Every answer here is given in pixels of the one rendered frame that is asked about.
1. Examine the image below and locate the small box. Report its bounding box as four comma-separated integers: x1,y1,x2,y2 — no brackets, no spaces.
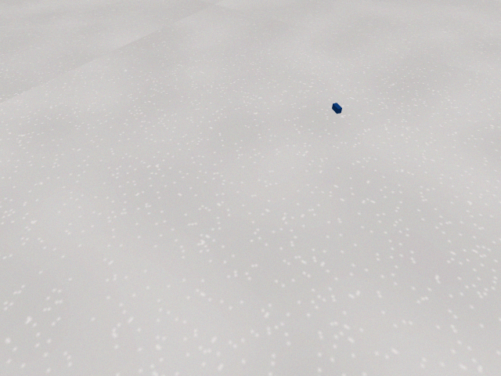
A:
332,103,342,114

